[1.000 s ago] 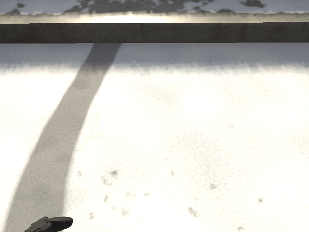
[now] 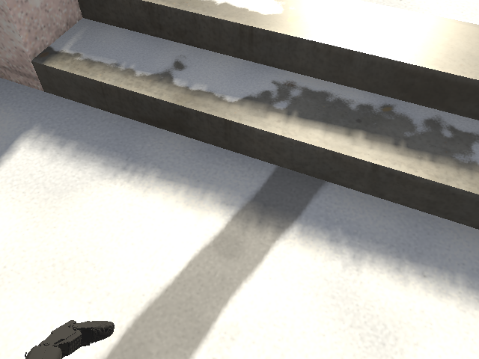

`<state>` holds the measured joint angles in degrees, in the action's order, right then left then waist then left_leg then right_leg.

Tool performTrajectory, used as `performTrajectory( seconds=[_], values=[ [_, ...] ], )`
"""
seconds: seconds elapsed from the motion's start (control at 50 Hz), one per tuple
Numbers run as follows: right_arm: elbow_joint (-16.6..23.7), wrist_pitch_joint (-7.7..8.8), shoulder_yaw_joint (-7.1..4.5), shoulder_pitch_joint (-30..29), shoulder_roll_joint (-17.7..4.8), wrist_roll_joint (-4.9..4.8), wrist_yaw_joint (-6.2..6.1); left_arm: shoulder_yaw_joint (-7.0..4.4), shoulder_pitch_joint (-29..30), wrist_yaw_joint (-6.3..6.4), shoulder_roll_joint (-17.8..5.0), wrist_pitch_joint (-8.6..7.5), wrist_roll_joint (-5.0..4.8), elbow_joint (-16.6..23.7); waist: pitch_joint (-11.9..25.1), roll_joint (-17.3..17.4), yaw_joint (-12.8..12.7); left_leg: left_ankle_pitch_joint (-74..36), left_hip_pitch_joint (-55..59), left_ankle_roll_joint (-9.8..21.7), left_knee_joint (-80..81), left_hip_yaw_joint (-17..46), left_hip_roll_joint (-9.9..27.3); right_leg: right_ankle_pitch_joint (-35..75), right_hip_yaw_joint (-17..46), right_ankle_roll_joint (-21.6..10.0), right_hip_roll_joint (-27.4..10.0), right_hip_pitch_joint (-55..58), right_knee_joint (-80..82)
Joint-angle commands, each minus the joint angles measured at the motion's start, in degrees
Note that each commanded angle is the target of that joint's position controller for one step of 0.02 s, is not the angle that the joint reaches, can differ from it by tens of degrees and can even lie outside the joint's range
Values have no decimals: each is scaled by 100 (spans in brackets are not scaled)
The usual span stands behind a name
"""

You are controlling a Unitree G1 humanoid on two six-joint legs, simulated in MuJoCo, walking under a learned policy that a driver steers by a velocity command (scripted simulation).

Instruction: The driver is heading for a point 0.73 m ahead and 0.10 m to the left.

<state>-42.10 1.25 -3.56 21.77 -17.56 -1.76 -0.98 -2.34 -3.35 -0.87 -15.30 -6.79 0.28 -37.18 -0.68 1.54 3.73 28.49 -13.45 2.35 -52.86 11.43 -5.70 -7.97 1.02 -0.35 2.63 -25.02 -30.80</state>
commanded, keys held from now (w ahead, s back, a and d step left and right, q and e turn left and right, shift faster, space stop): w+q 0.56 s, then w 0.10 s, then w+e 0.26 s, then no key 0.08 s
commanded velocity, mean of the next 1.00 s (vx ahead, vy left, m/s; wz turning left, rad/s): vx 0.49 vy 0.00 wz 0.36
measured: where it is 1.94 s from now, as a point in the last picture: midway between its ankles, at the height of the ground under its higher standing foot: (165, 289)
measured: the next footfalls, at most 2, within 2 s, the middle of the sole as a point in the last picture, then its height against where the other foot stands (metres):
left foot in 0.46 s outside the picture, level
right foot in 0.98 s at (203, 274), level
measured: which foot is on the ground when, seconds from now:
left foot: up 0.00-0.44, down 0.46-1.00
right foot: down 0.00-0.46, up 0.48-0.96, down 0.98-1.00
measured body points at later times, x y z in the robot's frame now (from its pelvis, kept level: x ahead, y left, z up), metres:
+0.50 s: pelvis +0.25 +0.07 -0.01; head +0.30 +0.09 +0.44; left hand +0.19 +0.36 -0.14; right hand +0.55 -0.10 -0.07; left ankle +0.33 +0.17 -0.73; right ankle +0.11 -0.12 -0.67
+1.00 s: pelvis +0.55 +0.13 -0.01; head +0.58 +0.14 +0.44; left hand +0.66 +0.43 -0.09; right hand +0.68 -0.13 -0.12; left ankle +0.34 +0.18 -0.71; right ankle +0.70 +0.09 -0.73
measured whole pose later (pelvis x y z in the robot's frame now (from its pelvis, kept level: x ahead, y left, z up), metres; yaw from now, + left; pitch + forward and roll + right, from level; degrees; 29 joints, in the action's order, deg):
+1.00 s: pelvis +0.55 +0.13 -0.01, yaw +19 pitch +2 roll +1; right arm -44.8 2.3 -3.4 19.5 -18.1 0.2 -0.7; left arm -1.6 -5.0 -3.3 -16.4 -5.1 0.3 -39.8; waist -1.5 -0.8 3.0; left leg 26.4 0.1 1.6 -30.8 -0.8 -1.9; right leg -3.5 -1.2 -3.4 0.7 -29.4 -31.3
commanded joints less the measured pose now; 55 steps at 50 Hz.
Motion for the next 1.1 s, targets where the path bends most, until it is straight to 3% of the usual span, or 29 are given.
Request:
performTrajectory(
  seconds=[0.02, 0.04, 0.1, 0.18, 0.26, 0.36, 0.4, 0.42, 0.44, 0.46, 0.48, 0.5, 0.52, 0.54, 0.56, 0.58, 0.64, 0.74, 0.8, 0.88, 0.92, 0.96, 0.98, 1.0, 1.02, 1.04, 1.06, 1.08, 1.1],
  values=[
    [664, 93, -153, -321, -864, 0, 0, -311, -1294, 78, -785, 89, -30, 57, 617, -737, -847, -342, -3216, -182, -2176, -274, 672, -1814, 3059, -1099, -2320, 3296, 1391],
    [752, 86, -164, -572, -790, 72, 15, -270, -1069, 78, -693, 110, 8, 20, 211, -545, -732, -668, -3092, -191, -1960, -336, 833, -1189, 2484, -1037, -2089, 2622, 1557],
    [770, -2, -145, -511, -434, 16, 84, -223, -841, 72, -523, 56, 18, -118, -64, -830, -457, -1058, -2606, -198, -1557, -498, 1120, -185, 1312, -957, -1673, 1767, 1971],
    [924, -29, -86, -870, -271, 62, 109, -325, -940, 70, -806, 8, 13, -367, -124, -585, -475, -1775, -2882, -335, -778, -539, 1231, 781, 517, -1108, -1735, 1867, 2199],
    [1037, 60, -22, -1490, -168, 49, 244, -350, -1022, 95, -979, 77, -24, -532, -217, -484, -699, -2881, -2615, -273, 573, -856, 1168, 1199, -302, -921, -1572, 2059, 2188],
    [1360, 71, -10, -2194, -181, 20, 409, -421, -1407, 101, -1247, 220, -155, -783, -424, -477, -864, -2586, -2481, -6, 1514, -1243, 1014, 1679, -703, -759, -1828, 2767, 1964],
    [1406, 42, -99, -2032, -351, 58, 430, -470, -1387, 127, -1413, 291, -206, -798, -209, -632, -644, -1977, -1934, 222, 1666, -1544, 700, 3418, -942, -640, -1852, 2997, 1339],
    [1348, 15, -189, -1659, -514, 80, 421, -498, -1372, 152, -1505, 331, -228, -793, 67, -718, -388, -1724, -1349, 364, 1720, -1705, 468, 4367, -1071, -571, -1814, 3016, 680],
    [1135, -10, -342, -811, -754, 70, 384, -484, -1296, 178, -1489, 368, -250, -769, 509, -621, 115, -1985, -155, 569, 2067, -1793, 219, 4702, -1260, -426, -1664, 2670, -411],
    [865, -64, -536, 255, -1135, 40, 281, -398, -1355, 211, -1292, 349, -154, -694, 1037, -260, 593, -2143, 1647, 835, 2158, -1158, 447, 3507, -1276, -200, -1456, 1403, -2001],
    [885, -28, -626, 156, -1859, -30, 216, -100, -1924, 114, -422, 224, 130, -331, 1547, 1448, -99, -1526, 3727, 1884, 2421, 2014, 2075, -2106, -1016, 167, -399, -1343, -4156],
    [1078, 61, -491, 396, -1428, 11, 233, -127, -1417, 39, -807, 7, -35, -264, 2490, 916, 329, -494, 4016, 2243, 3391, 3694, 2528, -2647, 348, 138, -159, -1975, -4926],
    [985, 142, -385, 209, -1109, 81, 256, -223, -780, 1, -1140, -94, -269, -78, 1614, 552, 424, -800, 3459, 1888, 3565, 2863, 2337, -2049, 427, 37, -440, -2426, -4865],
    [974, 184, -341, -118, -983, 74, 250, -174, -669, 26, -1036, -148, -239, -26, 1043, 184, 173, -1306, 2589, 1694, 3582, 2196, 2106, -1540, 386, -11, -668, -2260, -4363],
    [1021, 190, -282, -520, -820, 85, 238, -185, -686, 70, -1020, -149, -88, -93, 671, -53, -91, -1983, 1766, 1547, 3613, 1661, 1888, -1269, 374, 42, -839, -1886, -3875],
    [1086, 199, -214, -787, -660, 160, 216, -217, -853, 70, -1060, -89, -25, -161, 530, 54, -324, -2585, 1179, 1489, 3723, 1258, 1747, -1061, 391, 85, -984, -1446, -3602],
    [963, 260, -166, -882, -598, 172, 164, -178, -1045, 49, -845, 94, 35, -290, 372, 95, -501, -3504, 359, 1505, 3991, 657, 1586, -727, 193, 310, -1001, -991, -3039],
    [605, 298, -157, -590, -727, 171, 78, -31, -226, -12, -528, 137, -31, -173, 0, 185, -157, -3323, 129, 1103, 4189, -335, 1250, 1235, 16, 368, -901, -874, -1185],
    [370, 344, -164, -301, -833, 170, 106, -5, 241, -95, -529, 118, -129, -47, -200, 186, 84, -2759, 399, 1019, 4309, -394, 1460, 1800, -17, 209, -779, -798, -529],
    [83, 288, -200, -83, -878, 157, 106, -18, 562, -239, -598, 111, -158, 171, -406, 116, 163, -3187, 1504, 927, 4023, -458, 1888, 1057, 60, -134, -664, -1423, -136],
    [29, 230, -230, -135, -944, 146, 70, -37, 435, -302, -638, 118, -136, 215, -304, 174, 37, -4145, 1860, 788, 3680, -607, 1973, 492, -30, -317, -517, -1274, -54],
    [58, 139, -211, -353, -972, 166, 10, -189, -502, -268, -880, 118, -10, 2, 334, 233, -523, -6553, 1798, 534, 2358, -870, 1646, 418, -422, -530, -37, 157, 181],
    [111, 131, -150, -330, -873, 198, -35, -292, -1171, -213, -1138, 104, 31, -121, 863, 83, -845, -6360, 1209, 288, 1227, -1070, 1365, 1491, -136, -717, -230, 1441, 220],
    [326, 238, 7, 189, -454, 289, -10, -398, -1723, -158, -1764, 107, 169, -102, 1860, -1005, -726, -3860, -911, -208, -1079, -1295, 647, 3189, 2030, -1641, -1809, 3890, -112],
    [73, 311, 75, 492, -367, 287, 59, -308, -1967, -140, -1357, 170, 65, -209, 2757, -1572, -792, 699, -1892, -454, -2477, -742, -42, 4128, 3707, -2318, -2626, 4838, 430],
    [112, 342, -50, 122, -907, 113, 125, -223, -1776, -124, -1119, 241, -23, -139, 2426, -869, -943, 637, -2140, -407, -2782, -280, 354, 3771, 3050, -2030, -2405, 4418, 463],
    [273, 337, -26, -411, -840, 19, 131, -186, -1385, -94, -986, 285, -39, -92, 1622, -542, -861, 404, -2394, -387, -2510, -470, 650, 3757, 2232, -1770, -2161, 3682, 504],
    [329, 310, -4, -743, -758, 89, 99, -139, -1088, -83, -858, 303, -34, -97, 951, -177, -735, 160, -2438, -406, -2010, -649, 824, 3810, 1758, -1602, -1908, 2809, 715],
    [328, 233, -36, -766, -745, 158, 51, -86, -906, -65, -727, 297, -8, -89, 732, -188, -536, -70, -2121, -416, -1585, -671, 994, 3693, 1471, -1492, -1727, 2181, 909]
  ],
)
